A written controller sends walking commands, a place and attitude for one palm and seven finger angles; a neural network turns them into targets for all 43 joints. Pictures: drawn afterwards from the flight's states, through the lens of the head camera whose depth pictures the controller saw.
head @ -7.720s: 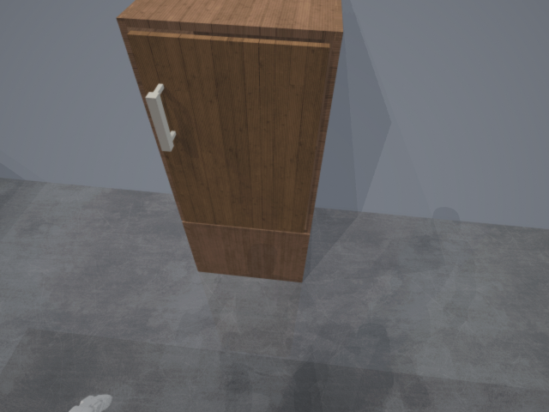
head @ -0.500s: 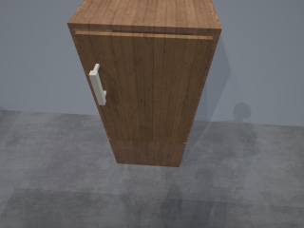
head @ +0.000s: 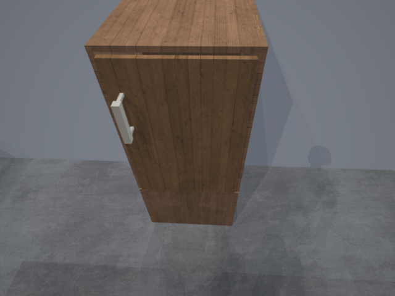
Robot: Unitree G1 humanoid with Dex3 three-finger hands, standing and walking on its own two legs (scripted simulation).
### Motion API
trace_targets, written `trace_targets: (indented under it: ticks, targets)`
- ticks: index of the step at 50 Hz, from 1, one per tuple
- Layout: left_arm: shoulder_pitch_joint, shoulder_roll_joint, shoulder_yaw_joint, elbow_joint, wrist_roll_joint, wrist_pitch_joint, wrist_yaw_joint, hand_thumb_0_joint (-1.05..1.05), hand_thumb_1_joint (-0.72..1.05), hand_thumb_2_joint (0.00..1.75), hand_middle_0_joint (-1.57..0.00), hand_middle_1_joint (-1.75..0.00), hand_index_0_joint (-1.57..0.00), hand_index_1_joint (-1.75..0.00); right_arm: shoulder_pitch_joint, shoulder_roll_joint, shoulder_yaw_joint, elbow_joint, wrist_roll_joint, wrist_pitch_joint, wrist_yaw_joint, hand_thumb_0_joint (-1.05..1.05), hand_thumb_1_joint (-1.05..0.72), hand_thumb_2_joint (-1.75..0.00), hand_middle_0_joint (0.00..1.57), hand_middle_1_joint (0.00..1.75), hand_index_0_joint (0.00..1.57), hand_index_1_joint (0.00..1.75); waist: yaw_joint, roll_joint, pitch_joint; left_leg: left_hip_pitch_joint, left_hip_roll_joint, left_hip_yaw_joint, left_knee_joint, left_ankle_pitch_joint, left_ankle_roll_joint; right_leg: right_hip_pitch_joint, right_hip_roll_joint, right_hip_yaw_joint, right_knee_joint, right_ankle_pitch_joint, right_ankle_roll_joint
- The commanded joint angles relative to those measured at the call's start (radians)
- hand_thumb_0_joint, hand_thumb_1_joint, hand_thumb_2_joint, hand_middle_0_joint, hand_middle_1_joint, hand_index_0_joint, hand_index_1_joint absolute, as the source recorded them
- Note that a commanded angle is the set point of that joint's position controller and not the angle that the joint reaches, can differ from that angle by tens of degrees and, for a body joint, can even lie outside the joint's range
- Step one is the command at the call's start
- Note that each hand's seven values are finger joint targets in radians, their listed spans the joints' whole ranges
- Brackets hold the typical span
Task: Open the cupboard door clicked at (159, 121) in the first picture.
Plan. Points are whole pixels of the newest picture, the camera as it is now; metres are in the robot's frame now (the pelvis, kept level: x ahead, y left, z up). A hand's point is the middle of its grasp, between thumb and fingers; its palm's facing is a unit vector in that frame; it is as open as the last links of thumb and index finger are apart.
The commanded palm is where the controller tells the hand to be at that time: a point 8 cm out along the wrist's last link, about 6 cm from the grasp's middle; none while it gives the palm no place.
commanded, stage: come to a stop and stand still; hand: left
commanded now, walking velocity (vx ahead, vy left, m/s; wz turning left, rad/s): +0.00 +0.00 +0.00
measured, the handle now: (124, 118) +0.56 +0.24 +0.03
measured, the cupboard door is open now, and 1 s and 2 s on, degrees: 0 0 0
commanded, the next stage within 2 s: look again from close up in 0.18 s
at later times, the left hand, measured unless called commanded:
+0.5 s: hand out of the picture +0.02 +0.16 -0.17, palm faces +0.01 -0.98 -0.21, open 7.3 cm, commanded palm none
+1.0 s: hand out of the picture +0.09 +0.17 -0.13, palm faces +0.18 -0.96 -0.21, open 7.3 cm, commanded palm +0.11 +0.22 -0.06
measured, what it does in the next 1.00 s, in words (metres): stands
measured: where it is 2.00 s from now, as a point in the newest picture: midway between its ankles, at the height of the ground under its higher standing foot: outside the picture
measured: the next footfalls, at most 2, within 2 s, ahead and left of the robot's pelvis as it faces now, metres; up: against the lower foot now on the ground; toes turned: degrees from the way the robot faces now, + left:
none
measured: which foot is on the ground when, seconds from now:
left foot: down 0.00-1.00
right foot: down 0.00-1.00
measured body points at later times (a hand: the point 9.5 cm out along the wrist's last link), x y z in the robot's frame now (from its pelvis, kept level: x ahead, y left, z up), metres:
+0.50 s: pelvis +0.01 -0.02 +0.00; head +0.02 -0.02 +0.45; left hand +0.02 +0.21 -0.15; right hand +0.00 -0.23 -0.16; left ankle -0.03 +0.09 -0.74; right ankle -0.01 -0.10 -0.74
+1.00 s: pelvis +0.01 -0.01 +0.00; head +0.03 -0.02 +0.45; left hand +0.08 +0.22 -0.11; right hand +0.04 -0.25 -0.15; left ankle -0.03 +0.09 -0.74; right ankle -0.01 -0.10 -0.74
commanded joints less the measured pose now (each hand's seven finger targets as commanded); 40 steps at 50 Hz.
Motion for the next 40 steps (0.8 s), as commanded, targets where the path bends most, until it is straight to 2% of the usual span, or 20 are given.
trace_targets:
  ticks: [1, 7, 9, 12, 15, 19, 21, 26, 28, 31, 40]
  targets:
    - [0.02, 0.12, 0.021, -0.037, -0.006, -0.026, 0.002, 0.0, 0.9, 0.9, -0.2, -0.3, -0.2, -0.3, 0.057, -0.081, -0.013, -0.016, 0.004, -0.014, -0.006, 0.0, -0.9, -0.9, 0.2, 0.3, 0.2, 0.3, -0.012, -0.054, 0.027, -0.023, 0.114, -0.129, -0.112, 0.089, 0.005, -0.032, -0.102, 0.143, -0.122, 0.122, -0.036]
    - [0.036, 0.112, 0.022, -0.016, -0.005, -0.027, 0.001, 0.0, 0.9, 0.9, -0.2, -0.3, -0.2, -0.3, 0.056, -0.076, -0.012, 0.011, 0.006, -0.019, -0.01, 0.0, -0.9, -0.9, 0.2, 0.3, 0.2, 0.3, -0.004, -0.042, 0.019, -0.017, 0.121, -0.126, -0.116, 0.122, 0.004, -0.014, -0.104, 0.135, -0.116, 0.175, -0.034]
    - [0.036, 0.111, 0.024, -0.012, -0.004, -0.028, 0.003, 0.0, 0.9, 0.9, -0.2, -0.3, -0.2, -0.3, 0.061, -0.069, -0.013, 0.021, 0.007, -0.019, -0.011, 0.0, -0.9, -0.9, 0.2, 0.3, 0.2, 0.3, -0.004, -0.06, 0.012, -0.016, 0.123, -0.125, -0.11, 0.134, 0.003, -0.003, -0.105, 0.13, -0.113, 0.202, -0.035]
    - [0.038, 0.111, 0.024, -0.006, -0.005, -0.028, 0.003, 0.0, 0.9, 0.9, -0.2, -0.3, -0.2, -0.3, 0.063, -0.071, -0.012, 0.031, 0.007, -0.02, -0.013, 0.0, -0.9, -0.9, 0.2, 0.3, 0.2, 0.3, -0.003, -0.038, 0.009, -0.012, 0.126, -0.123, -0.111, 0.15, 0.001, 0.0, -0.106, 0.131, -0.112, 0.219, -0.036]
    - [0.035, 0.113, 0.027, -0.003, -0.004, -0.029, 0.004, 0.0, 0.9, 0.9, -0.2, -0.3, -0.2, -0.3, 0.068, -0.063, -0.014, 0.04, 0.007, -0.02, -0.014, 0.0, -0.9, -0.9, 0.2, 0.3, 0.2, 0.3, -0.002, -0.041, 0.007, -0.013, 0.127, -0.12, -0.105, 0.169, -0.001, 0.013, -0.108, 0.128, -0.108, 0.252, -0.037]
    - [0.031, 0.108, 0.028, 0.0, -0.003, -0.026, 0.004, 0.0, 0.9, 0.9, -0.2, -0.3, -0.2, -0.3, 0.069, -0.057, -0.014, 0.048, 0.007, -0.019, -0.016, 0.0, -0.9, -0.9, 0.2, 0.3, 0.2, 0.3, 0.002, -0.041, 0.028, -0.02, 0.131, -0.12, -0.113, 0.165, -0.002, 0.006, -0.106, 0.122, -0.111, 0.243, -0.036]
    - [0.027, 0.112, 0.029, -0.002, -0.004, -0.026, 0.004, 0.0, 0.9, 0.9, -0.2, -0.3, -0.2, -0.3, 0.073, -0.059, -0.014, 0.05, 0.006, -0.019, -0.016, 0.0, -0.9, -0.9, 0.2, 0.3, 0.2, 0.3, 0.0, -0.055, 0.021, -0.021, 0.129, -0.121, -0.111, 0.166, -0.003, 0.014, -0.109, 0.124, -0.113, 0.251, -0.037]
    - [0.022, 0.115, 0.03, -0.006, -0.005, -0.026, 0.003, 0.0, 0.9, 0.9, -0.2, -0.3, -0.2, -0.3, 0.07, -0.059, -0.016, 0.054, 0.005, -0.018, -0.017, 0.0, -0.9, -0.9, 0.2, 0.3, 0.2, 0.3, 0.001, -0.035, 0.02, -0.016, 0.129, -0.117, -0.112, 0.163, -0.005, 0.01, -0.111, 0.128, -0.12, 0.254, -0.038]
    - [0.013, 0.118, 0.031, -0.007, -0.005, -0.027, 0.003, 0.0, 0.9, 0.9, -0.2, -0.3, -0.2, -0.3, 0.076, -0.06, -0.017, 0.055, 0.005, -0.019, -0.017, 0.0, -0.9, -0.9, 0.2, 0.3, 0.2, 0.3, -0.002, -0.045, 0.015, -0.014, 0.131, -0.121, -0.116, 0.177, -0.006, 0.018, -0.11, 0.125, -0.117, 0.268, -0.038]
    - [0.016, 0.122, 0.033, -0.01, -0.005, -0.028, 0.003, 0.0, 0.9, 0.9, -0.2, -0.3, -0.2, -0.3, 0.072, -0.064, -0.019, 0.055, 0.005, -0.021, -0.018, 0.0, -0.9, -0.9, 0.2, 0.3, 0.2, 0.3, 0.001, -0.036, -0.007, 0.005, 0.135, -0.117, -0.109, 0.21, -0.005, 0.029, -0.11, 0.122, -0.111, 0.302, -0.036]
    - [0.007, 0.124, 0.035, -0.011, -0.004, -0.026, 0.002, 0.0, 0.9, 0.9, -0.2, -0.3, -0.2, -0.3, 0.064, -0.071, -0.019, 0.057, 0.005, -0.019, -0.02, 0.0, -0.9, -0.9, 0.2, 0.3, 0.2, 0.3, -0.002, -0.04, 0.009, 0.012, 0.14, -0.119, -0.116, 0.213, -0.006, 0.018, -0.107, 0.12, -0.116, 0.297, -0.035]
